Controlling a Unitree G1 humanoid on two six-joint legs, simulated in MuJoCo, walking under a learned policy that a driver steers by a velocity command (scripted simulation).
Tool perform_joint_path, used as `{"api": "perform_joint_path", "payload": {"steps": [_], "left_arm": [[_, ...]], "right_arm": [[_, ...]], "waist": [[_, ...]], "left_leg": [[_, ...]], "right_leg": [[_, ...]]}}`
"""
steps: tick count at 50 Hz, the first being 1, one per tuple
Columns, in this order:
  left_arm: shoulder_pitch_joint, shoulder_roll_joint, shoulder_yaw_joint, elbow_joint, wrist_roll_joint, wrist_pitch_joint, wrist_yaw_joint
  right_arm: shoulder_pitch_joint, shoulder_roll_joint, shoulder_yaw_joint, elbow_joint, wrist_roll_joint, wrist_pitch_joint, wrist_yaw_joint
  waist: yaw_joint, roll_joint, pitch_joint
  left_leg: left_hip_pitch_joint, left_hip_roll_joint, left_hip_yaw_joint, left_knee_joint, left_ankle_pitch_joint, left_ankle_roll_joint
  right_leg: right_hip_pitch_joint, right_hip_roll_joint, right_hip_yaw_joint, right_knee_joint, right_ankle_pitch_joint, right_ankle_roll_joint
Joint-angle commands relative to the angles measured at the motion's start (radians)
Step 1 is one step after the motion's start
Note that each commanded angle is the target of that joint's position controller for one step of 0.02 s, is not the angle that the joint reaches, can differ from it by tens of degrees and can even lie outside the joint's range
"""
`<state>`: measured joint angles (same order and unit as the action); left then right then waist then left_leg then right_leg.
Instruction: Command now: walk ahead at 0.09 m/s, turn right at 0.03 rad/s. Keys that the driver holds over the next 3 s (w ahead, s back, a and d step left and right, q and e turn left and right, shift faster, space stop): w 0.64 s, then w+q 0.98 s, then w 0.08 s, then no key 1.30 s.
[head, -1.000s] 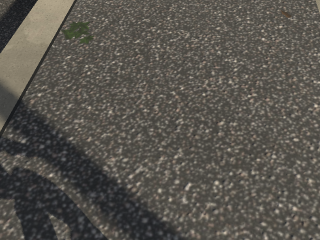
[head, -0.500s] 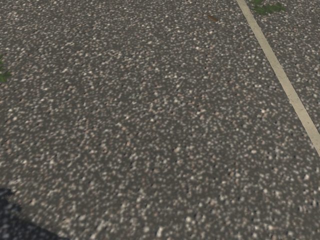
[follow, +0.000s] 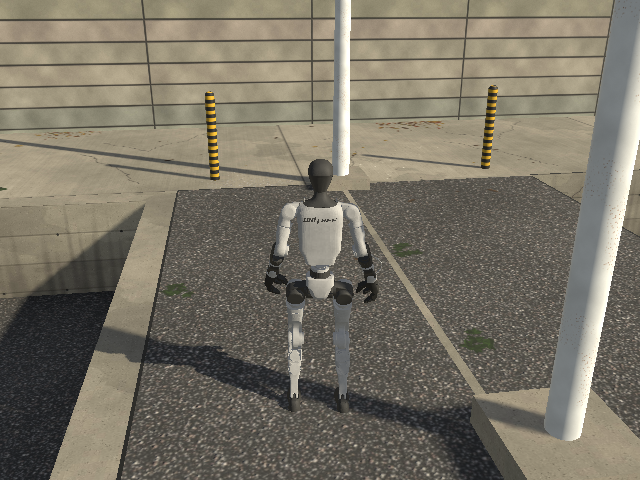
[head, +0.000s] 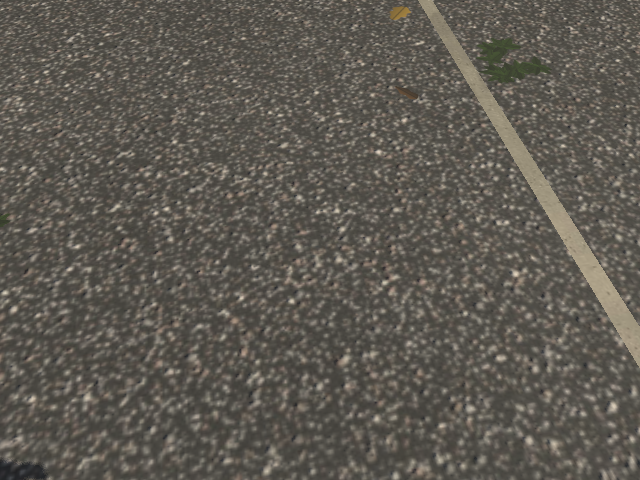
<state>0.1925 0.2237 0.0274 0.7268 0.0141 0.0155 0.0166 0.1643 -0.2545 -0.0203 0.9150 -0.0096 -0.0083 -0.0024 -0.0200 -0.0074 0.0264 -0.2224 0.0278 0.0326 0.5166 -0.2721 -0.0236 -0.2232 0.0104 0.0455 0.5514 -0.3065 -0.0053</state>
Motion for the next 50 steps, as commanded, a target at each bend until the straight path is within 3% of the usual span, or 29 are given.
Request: {"api": "perform_joint_path", "payload": {"steps": [1, 3, 5, 6, 8, 9, 10, 11, 12, 13, 14, 16, 18, 21, 23, 28, 30, 31, 32, 33, 34, 35, 36, 37, 38, 40, 42, 46, 50], "left_arm": [[0.021, 0.121, 0.037, -0.033, -0.006, -0.008, 0.004], [0.049, 0.156, 0.051, -0.023, -0.014, -0.006, 0.005], [0.106, 0.183, 0.059, -0.005, -0.022, -0.021, 0.005], [0.116, 0.194, 0.063, 0.005, -0.028, -0.032, 0.006], [0.077, 0.183, 0.06, 0.005, -0.032, -0.049, 0.006], [0.021, 0.17, 0.056, -0.008, -0.034, -0.051, 0.005], [-0.059, 0.137, 0.047, -0.037, -0.034, -0.054, 0.004], [-0.099, 0.076, 0.033, -0.074, -0.032, -0.068, 0.004], [-0.102, 0.106, 0.04, -0.094, -0.037, -0.087, 0.01], [-0.08, 0.151, 0.054, -0.079, -0.05, -0.102, 0.008], [-0.044, 0.14, 0.052, -0.061, -0.056, -0.11, 0.0], [-0.062, 0.129, 0.054, -0.054, -0.043, -0.114, -0.011], [-0.082, 0.101, 0.051, -0.059, -0.034, -0.11, -0.027], [-0.169, 0.049, 0.03, -0.086, -0.034, -0.103, -0.04], [-0.233, 0.04, 0.021, -0.105, -0.038, -0.105, -0.047], [-0.278, 0.104, 0.034, -0.127, -0.044, -0.107, -0.058], [-0.176, 0.149, 0.056, -0.1, -0.037, -0.107, -0.054], [-0.022, 0.184, 0.079, -0.05, -0.037, -0.103, -0.046], [0.162, 0.223, 0.096, -0.003, -0.035, -0.096, -0.035], [0.253, 0.326, 0.113, 0.022, -0.015, -0.095, -0.034], [0.253, 0.235, 0.088, 0.026, -0.019, -0.095, -0.036], [0.153, 0.193, 0.07, 0.025, -0.023, -0.102, -0.035], [0.07, 0.165, 0.061, 0.019, -0.024, -0.108, -0.035], [0.015, 0.131, 0.052, 0.023, -0.018, -0.116, -0.039], [-0.022, 0.109, 0.047, 0.029, -0.008, -0.127, -0.043], [-0.038, 0.094, 0.047, 0.053, -0.006, -0.141, -0.046], [-0.025, 0.118, 0.054, 0.078, -0.001, -0.15, -0.04], [0.015, 0.148, 0.059, 0.111, 0.005, -0.147, -0.016], [0.068, 0.181, 0.064, 0.135, -0.006, -0.134, 0.0]], "right_arm": [[0.008, -0.097, -0.021, -0.014, 0.005, -0.001, -0.008], [-0.005, -0.098, -0.024, -0.011, 0.013, -0.004, -0.009], [-0.042, -0.081, -0.022, -0.031, 0.024, -0.03, -0.005], [-0.051, -0.08, -0.022, -0.038, 0.031, -0.047, 0.0], [-0.007, -0.087, -0.026, -0.02, 0.038, -0.079, 0.015], [0.068, -0.093, -0.031, 0.015, 0.04, -0.088, 0.022], [0.164, -0.128, -0.044, 0.058, 0.037, -0.093, 0.025], [0.257, -0.21, -0.067, 0.097, 0.035, -0.095, 0.023], [0.318, -0.263, -0.081, 0.096, 0.024, -0.097, 0.029], [0.298, -0.204, -0.064, 0.085, 0.011, -0.1, 0.026], [0.268, -0.17, -0.055, 0.07, 0.013, -0.104, 0.024], [0.229, -0.135, -0.041, 0.056, 0.02, -0.099, 0.023], [0.239, -0.102, -0.027, 0.061, 0.015, -0.083, 0.018], [0.237, -0.131, -0.027, 0.054, 0.011, -0.068, -0.002], [0.254, -0.162, -0.032, 0.054, 0.013, -0.067, -0.011], [0.283, -0.18, -0.046, 0.074, 0.034, -0.068, -0.011], [0.266, -0.2, -0.056, 0.069, 0.03, -0.059, -0.011], [0.258, -0.191, -0.054, 0.064, 0.025, -0.051, -0.011], [0.252, -0.169, -0.043, 0.046, 0.011, -0.048, -0.013], [0.387, -0.012, 0.001, 0.023, 0.008, -0.062, -0.003], [0.356, -0.073, -0.012, 0.042, 0.033, -0.088, 0.007], [0.234, -0.163, -0.042, -0.006, 0.066, -0.1, 0.009], [0.172, -0.162, -0.044, -0.024, 0.068, -0.103, 0.004], [0.159, -0.144, -0.047, -0.022, 0.053, -0.097, -0.004], [0.192, -0.121, -0.051, -0.012, 0.044, -0.08, -0.009], [0.228, -0.074, -0.049, -0.001, 0.043, -0.049, -0.011], [0.188, -0.072, -0.054, -0.027, 0.04, -0.03, -0.015], [0.081, -0.075, -0.06, -0.074, 0.03, -0.037, -0.003], [-0.068, -0.045, -0.042, -0.132, 0.024, -0.047, 0.026]], "waist": [[0.004, -0.018, -0.073], [0.021, -0.065, 0.004], [0.042, -0.147, 0.068], [0.04, -0.171, 0.093], [0.002, -0.172, 0.088], [-0.043, -0.151, 0.065], [-0.09, -0.081, 0.055], [-0.097, 0.136, 0.046], [-0.126, 0.289, 0.033], [-0.104, 0.182, 0.044], [-0.074, 0.13, 0.041], [-0.054, 0.087, 0.053], [-0.047, 0.11, 0.042], [-0.058, 0.093, 0.06], [-0.073, 0.103, 0.075], [-0.04, 0.116, 0.097], [0.034, 0.131, 0.008], [0.112, 0.123, -0.086], [0.189, 0.082, -0.204], [0.128, -0.209, -0.388], [0.149, -0.21, -0.417], [0.13, -0.159, -0.202], [0.094, -0.097, -0.106], [0.059, -0.06, -0.053], [0.019, -0.088, -0.04], [-0.011, -0.088, -0.024], [-0.018, -0.069, 0.012], [0.004, -0.037, 0.04], [0.063, -0.004, 0.073]], "left_leg": [[0.02, -0.003, 0.004, -0.035, 0.006, 0.018], [-0.084, -0.037, 0.039, 0.038, -0.196, 0.033], [-0.205, -0.05, 0.041, 0.156, -0.204, 0.053], [-0.237, -0.037, 0.018, 0.18, -0.191, 0.076], [-0.175, -0.012, -0.014, 0.112, -0.165, 0.124], [-0.041, -0.009, -0.022, 0.017, -0.114, 0.143], [0.075, 0.028, -0.094, -0.073, -0.105, 0.158], [0.219, 0.15, -0.332, -0.188, -0.186, 0.213], [0.359, 0.327, -0.654, -0.305, -0.12, 0.319], [0.398, 0.356, -0.667, -0.293, -0.041, 0.335], [0.42, 0.329, -0.593, -0.276, 0.007, 0.308], [0.4, 0.285, -0.435, -0.294, 0.141, 0.255], [0.34, 0.219, -0.297, -0.326, 0.27, 0.218], [0.232, 0.166, -0.172, -0.365, 0.34, 0.204], [0.165, 0.155, -0.132, -0.395, 0.312, 0.199], [0.243, 0.23, -0.123, -0.369, 0.403, 0.181], [0.281, 0.225, -0.088, -0.215, 0.734, 0.156], [0.242, 0.186, -0.056, -0.037, 0.848, 0.133], [0.052, 0.147, -0.04, 0.22, 0.682, 0.103], [-0.318, -0.036, -0.027, 0.647, 0.054, 0.041], [-0.424, -0.06, -0.177, 0.798, -0.282, 0.056], [-0.511, -0.005, -0.168, 0.841, -0.219, 0.076], [-0.489, 0.05, -0.142, 0.802, -0.12, 0.084], [-0.444, 0.083, -0.134, 0.745, -0.055, 0.08], [-0.372, 0.113, -0.146, 0.699, -0.007, 0.077], [-0.314, 0.123, -0.142, 0.671, 0.016, 0.066], [-0.37, 0.124, -0.154, 0.631, 0.073, 0.052], [-0.47, 0.105, -0.166, 0.427, 0.286, 0.037], [-0.461, 0.094, -0.072, 0.224, 0.391, 0.041]], "right_leg": [[0.022, -0.048, 0.058, -0.104, 0.097, -0.052], [-0.025, -0.08, 0.131, -0.169, -0.261, -0.103], [-0.016, -0.194, 0.322, -0.286, -0.448, -0.176], [-0.009, -0.243, 0.399, -0.313, -0.449, -0.207], [-0.028, -0.252, 0.391, -0.288, -0.336, -0.203], [-0.089, -0.211, 0.319, -0.249, -0.265, -0.17], [-0.171, -0.135, 0.197, -0.141, -0.165, -0.115], [-0.328, 0.01, -0.007, 0.129, -0.086, -0.031], [-0.523, 0.051, -0.029, 0.37, -0.209, 0.007], [-0.623, 0.008, 0.035, 0.532, -0.268, -0.001], [-0.664, -0.027, 0.049, 0.595, -0.193, -0.019], [-0.694, -0.091, 0.023, 0.573, -0.046, -0.033], [-0.61, -0.104, -0.022, 0.481, 0.046, -0.019], [-0.501, -0.079, -0.076, 0.267, 0.176, 0.011], [-0.401, -0.053, -0.098, 0.119, 0.272, 0.016], [-0.325, -0.042, -0.069, -0.012, 0.3, -0.037], [-0.161, 0.001, -0.097, -0.017, 0.255, -0.079], [0.037, 0.029, -0.117, -0.021, 0.246, -0.109], [0.331, -0.071, -0.008, 0.011, 0.213, -0.154], [0.685, -0.361, 0.491, -0.087, -0.043, -0.317], [0.632, -0.416, 0.738, -0.276, -0.216, -0.329], [0.463, -0.383, 0.581, -0.305, -0.233, -0.262], [0.303, -0.348, 0.43, -0.329, -0.124, -0.23], [0.18, -0.305, 0.311, -0.358, -0.012, -0.206], [0.097, -0.267, 0.211, -0.387, 0.06, -0.183], [0.01, -0.245, 0.11, -0.432, 0.127, -0.184], [-0.015, -0.248, 0.04, -0.465, 0.174, -0.193], [0.05, -0.239, -0.072, -0.477, 0.258, -0.184], [0.12, -0.246, -0.169, -0.48, 0.308, -0.165]]}}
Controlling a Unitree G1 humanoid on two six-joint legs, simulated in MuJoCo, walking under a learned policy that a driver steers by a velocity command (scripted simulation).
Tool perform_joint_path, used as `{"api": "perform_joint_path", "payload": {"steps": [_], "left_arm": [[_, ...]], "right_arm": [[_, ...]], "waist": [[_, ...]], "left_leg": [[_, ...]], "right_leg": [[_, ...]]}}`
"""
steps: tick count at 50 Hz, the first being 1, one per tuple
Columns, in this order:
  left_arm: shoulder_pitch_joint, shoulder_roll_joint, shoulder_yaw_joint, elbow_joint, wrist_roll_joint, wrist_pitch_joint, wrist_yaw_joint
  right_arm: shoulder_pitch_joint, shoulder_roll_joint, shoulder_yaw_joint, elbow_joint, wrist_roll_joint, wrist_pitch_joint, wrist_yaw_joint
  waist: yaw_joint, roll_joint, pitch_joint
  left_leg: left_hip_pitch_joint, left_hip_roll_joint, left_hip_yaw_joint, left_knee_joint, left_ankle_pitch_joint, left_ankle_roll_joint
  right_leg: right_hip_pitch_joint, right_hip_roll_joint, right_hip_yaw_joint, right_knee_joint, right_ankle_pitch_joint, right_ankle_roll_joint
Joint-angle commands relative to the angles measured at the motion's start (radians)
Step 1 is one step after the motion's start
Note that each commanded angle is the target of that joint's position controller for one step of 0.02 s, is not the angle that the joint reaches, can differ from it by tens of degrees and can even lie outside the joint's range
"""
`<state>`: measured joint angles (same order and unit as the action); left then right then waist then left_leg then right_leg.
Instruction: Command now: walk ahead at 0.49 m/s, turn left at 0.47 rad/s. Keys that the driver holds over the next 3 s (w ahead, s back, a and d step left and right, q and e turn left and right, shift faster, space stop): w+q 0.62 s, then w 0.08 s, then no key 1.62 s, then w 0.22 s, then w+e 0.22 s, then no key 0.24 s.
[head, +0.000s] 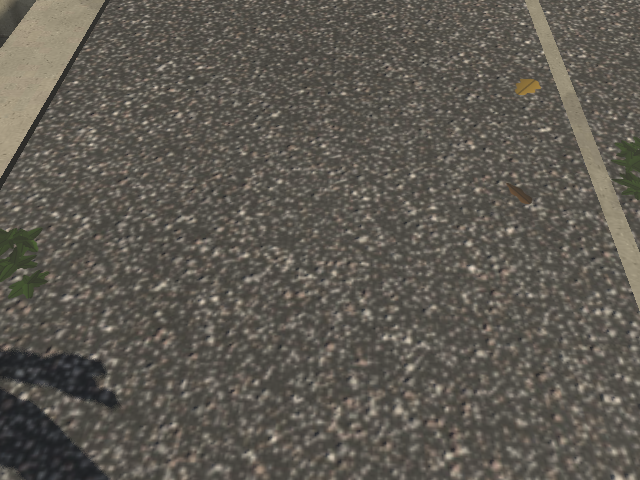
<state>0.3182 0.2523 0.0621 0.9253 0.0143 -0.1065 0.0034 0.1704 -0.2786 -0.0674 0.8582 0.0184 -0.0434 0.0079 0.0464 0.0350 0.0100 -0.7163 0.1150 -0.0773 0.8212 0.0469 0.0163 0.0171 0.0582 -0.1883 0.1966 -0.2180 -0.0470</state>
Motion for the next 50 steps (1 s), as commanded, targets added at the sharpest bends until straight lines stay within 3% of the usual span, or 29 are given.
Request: {"api": "perform_joint_path", "payload": {"steps": [1, 4, 6, 8, 9, 10, 11, 12, 13, 14, 15, 16, 19, 21, 24, 26, 29, 31, 32, 33, 34, 35, 36, 37, 38, 39, 42, 45, 50], "left_arm": [[-0.033, 0.158, 0.031, -0.054, -0.01, -0.005, 0.014], [0.014, 0.173, 0.038, -0.032, -0.022, 0.024, 0.014], [0.0, 0.196, 0.044, -0.037, -0.027, 0.041, 0.017], [-0.026, 0.225, 0.051, -0.051, -0.028, 0.059, 0.025], [-0.043, 0.223, 0.048, -0.059, -0.031, 0.065, 0.029], [-0.029, 0.193, 0.033, -0.081, -0.014, 0.057, 0.031], [0.068, 0.03, -0.017, -0.13, 0.012, 0.021, 0.007], [-0.056, 0.122, -0.002, -0.143, -0.033, -0.025, -0.009], [-0.152, 0.161, 0.009, -0.176, -0.065, -0.047, -0.015], [-0.162, 0.148, 0.004, -0.176, -0.053, -0.057, -0.009], [-0.159, 0.154, 0.012, -0.164, -0.026, -0.054, -0.002], [-0.138, 0.16, 0.019, -0.16, -0.018, -0.041, -0.002], [-0.132, 0.126, 0.016, -0.174, 0.0, -0.006, -0.002], [-0.213, 0.106, 0.007, -0.204, 0.003, 0.0, 0.001], [-0.323, 0.08, -0.006, -0.235, -0.004, -0.006, -0.007], [-0.374, 0.091, -0.005, -0.257, -0.017, -0.01, -0.014], [-0.384, 0.135, 0.01, -0.271, -0.022, -0.021, -0.023], [-0.339, 0.16, 0.021, -0.262, -0.023, -0.031, -0.027], [-0.262, 0.17, 0.03, -0.239, -0.02, -0.036, -0.026], [-0.155, 0.199, 0.043, -0.215, -0.006, -0.042, -0.022], [-0.004, 0.249, 0.053, -0.2, 0.006, -0.041, -0.017], [0.068, 0.315, 0.074, -0.145, 0.007, -0.027, -0.029], [0.026, 0.208, 0.049, -0.169, -0.019, -0.025, -0.035], [-0.04, 0.153, 0.033, -0.184, -0.017, -0.02, -0.031], [-0.098, 0.138, 0.022, -0.195, -0.001, -0.015, -0.032], [-0.128, 0.12, 0.016, -0.188, 0.003, -0.012, -0.033], [-0.138, 0.092, 0.0, -0.15, 0.003, -0.019, -0.033], [-0.16, 0.153, 0.014, -0.123, -0.006, -0.002, -0.02], [-0.129, 0.174, 0.014, -0.079, -0.023, 0.032, -0.012]], "right_arm": [[-0.108, -0.016, 0.009, -0.094, -0.003, -0.013, 0.022], [-0.177, -0.018, 0.014, -0.152, 0.0, -0.012, 0.044], [-0.168, -0.039, 0.005, -0.18, 0.003, -0.011, 0.056], [-0.04, -0.093, -0.025, -0.172, 0.007, -0.005, 0.058], [0.117, -0.147, -0.056, -0.138, 0.011, -0.004, 0.049], [0.277, -0.242, -0.094, -0.105, 0.011, 0.007, 0.025], [0.248, -0.33, -0.103, -0.112, 0.016, 0.0, 0.02], [0.288, -0.239, -0.077, -0.134, 0.001, -0.01, 0.021], [0.246, -0.187, -0.063, -0.129, -0.008, -0.021, 0.021], [0.175, -0.158, -0.055, -0.143, -0.004, -0.027, 0.02], [0.104, -0.124, -0.045, -0.162, -0.005, -0.027, 0.018], [0.068, -0.103, -0.035, -0.181, -0.016, -0.028, 0.013], [0.071, -0.131, -0.041, -0.19, -0.008, -0.031, 0.0], [0.1, -0.16, -0.05, -0.185, -0.004, -0.029, -0.014], [0.14, -0.166, -0.053, -0.178, 0.001, -0.019, -0.024], [0.178, -0.17, -0.055, -0.165, 0.004, -0.016, -0.023], [0.2, -0.154, -0.053, -0.156, 0.009, -0.009, -0.029], [0.187, -0.155, -0.056, -0.161, 0.004, -0.001, -0.034], [0.174, -0.14, -0.05, -0.165, 0.001, 0.002, -0.034], [0.177, -0.098, -0.034, -0.171, -0.006, 0.001, -0.03], [0.206, -0.045, -0.011, -0.186, -0.026, 0.0, -0.029], [0.38, 0.001, 0.001, -0.193, 0.016, -0.011, -0.025], [0.353, -0.105, -0.013, -0.159, 0.024, -0.012, -0.03], [0.228, -0.151, -0.026, -0.173, 0.014, -0.009, -0.032], [0.163, -0.147, -0.026, -0.186, -0.002, -0.007, -0.038], [0.124, -0.14, -0.03, -0.199, -0.018, -0.006, -0.04], [0.153, -0.061, -0.015, -0.203, -0.012, 0.009, -0.035], [0.116, -0.024, 0.004, -0.216, -0.019, 0.021, -0.035], [0.02, -0.054, 0.0, -0.229, -0.017, 0.032, -0.028]], "waist": [[0.011, -0.04, 0.099], [0.031, -0.045, 0.11], [0.004, -0.074, 0.08], [-0.078, -0.119, -0.022], [-0.166, -0.106, -0.106], [-0.223, 0.006, -0.21], [-0.092, 0.236, -0.302], [-0.174, 0.108, -0.384], [-0.18, 0.069, -0.238], [-0.131, -0.02, -0.158], [-0.088, -0.044, -0.101], [-0.054, -0.025, -0.082], [-0.025, -0.022, -0.047], [-0.045, -0.012, -0.015], [-0.092, 0.031, -0.004], [-0.116, 0.047, -0.003], [-0.106, 0.066, -0.007], [-0.076, 0.093, -0.014], [-0.035, 0.099, -0.042], [0.012, 0.079, -0.128], [0.057, -0.046, -0.276], [-0.027, -0.432, -0.347], [0.003, -0.277, -0.252], [0.024, -0.168, -0.13], [0.006, -0.081, -0.084], [-0.014, -0.065, -0.053], [-0.064, -0.132, -0.079], [-0.069, -0.142, -0.119], [-0.029, -0.14, -0.112]], "left_leg": [[0.012, 0.005, 0.049, -0.113, 0.063, 0.007], [-0.041, -0.009, 0.087, -0.179, -0.039, 0.034], [0.024, -0.052, 0.141, -0.199, -0.143, 0.065], [0.228, -0.136, 0.203, -0.191, -0.239, 0.11], [0.458, -0.18, 0.203, -0.255, -0.191, 0.148], [0.776, -0.062, -0.016, -0.288, -0.204, 0.21], [1.106, 0.188, -0.604, -0.392, -0.364, 0.411], [1.153, 0.223, -0.753, -0.525, -0.426, 0.415], [1.058, 0.192, -0.593, -0.537, -0.335, 0.357], [0.904, 0.148, -0.464, -0.533, -0.225, 0.321], [0.761, 0.108, -0.366, -0.546, -0.115, 0.298], [0.669, 0.081, -0.315, -0.569, -0.04, 0.29], [0.538, 0.048, -0.233, -0.608, 0.078, 0.295], [0.489, 0.015, -0.183, -0.617, 0.081, 0.274], [0.443, -0.042, -0.138, -0.595, -0.026, 0.216], [0.45, -0.028, -0.174, -0.584, -0.091, 0.198], [0.549, 0.013, -0.263, -0.502, -0.146, 0.18], [0.593, 0.034, -0.314, -0.435, -0.112, 0.166], [0.599, 0.016, -0.303, -0.376, -0.052, 0.149], [0.571, -0.037, -0.259, -0.228, -0.006, 0.119], [0.441, -0.11, -0.169, 0.056, -0.204, 0.08], [0.079, -0.229, -0.087, 0.362, -0.638, 0.016], [-0.025, -0.171, -0.142, 0.475, -0.618, 0.003], [-0.035, -0.148, -0.127, 0.495, -0.536, -0.005], [0.02, -0.122, -0.097, 0.477, -0.489, -0.015], [0.051, -0.102, -0.088, 0.427, -0.478, -0.023], [0.168, -0.073, -0.04, 0.23, -0.461, -0.038], [0.267, -0.068, 0.009, 0.016, -0.333, -0.057], [0.374, -0.09, 0.04, -0.193, -0.171, -0.042]], "right_leg": [[-0.073, -0.306, 0.054, -0.112, 0.237, -0.122], [0.071, -0.343, 0.026, -0.04, 0.336, -0.111], [0.117, -0.352, -0.002, 0.057, 0.597, -0.091], [0.114, -0.341, -0.031, 0.282, 0.944, -0.064], [0.031, -0.304, -0.055, 0.494, 0.943, -0.032], [-0.221, -0.259, -0.056, 0.807, 0.635, 0.015], [-0.68, -0.033, 0.065, 1.145, -0.329, 0.077], [-0.793, -0.032, 0.277, 1.231, -0.359, 0.053], [-0.865, -0.084, 0.283, 1.199, -0.26, 0.024], [-0.823, -0.131, 0.28, 1.108, -0.174, 0.013], [-0.752, -0.16, 0.274, 1.019, -0.131, 0.022], [-0.68, -0.179, 0.281, 0.977, -0.101, 0.031], [-0.633, -0.173, 0.251, 0.842, -0.046, 0.084], [-0.638, -0.152, 0.235, 0.684, 0.071, 0.111], [-0.553, -0.096, 0.222, 0.436, 0.285, 0.115], [-0.511, -0.072, 0.226, 0.366, 0.344, 0.11], [-0.502, -0.071, 0.271, 0.294, 0.288, 0.084], [-0.456, -0.071, 0.27, 0.282, 0.191, 0.056], [-0.368, -0.064, 0.244, 0.252, 0.185, 0.033], [-0.191, -0.106, 0.264, 0.254, 0.183, -0.007], [0.067, -0.273, 0.45, 0.271, 0.128, -0.064], [0.324, -0.454, 0.953, 0.139, -0.134, -0.233], [0.272, -0.448, 0.989, 0.094, -0.24, -0.217], [0.145, -0.412, 0.8, 0.108, -0.062, -0.182], [0.022, -0.376, 0.66, 0.124, 0.215, -0.17], [-0.064, -0.346, 0.559, 0.135, 0.461, -0.174], [-0.143, -0.282, 0.385, 0.124, 0.765, -0.169], [-0.18, -0.272, 0.302, 0.104, 0.836, -0.18], [-0.173, -0.264, 0.269, 0.111, 0.649, -0.152]]}}
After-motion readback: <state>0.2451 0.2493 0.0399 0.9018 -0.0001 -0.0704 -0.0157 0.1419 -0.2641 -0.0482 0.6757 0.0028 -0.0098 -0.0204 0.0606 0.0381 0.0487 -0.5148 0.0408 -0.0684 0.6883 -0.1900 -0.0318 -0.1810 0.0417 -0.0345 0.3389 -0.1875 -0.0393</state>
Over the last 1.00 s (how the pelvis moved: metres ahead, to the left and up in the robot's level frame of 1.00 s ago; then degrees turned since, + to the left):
0.42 -0.03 0.01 9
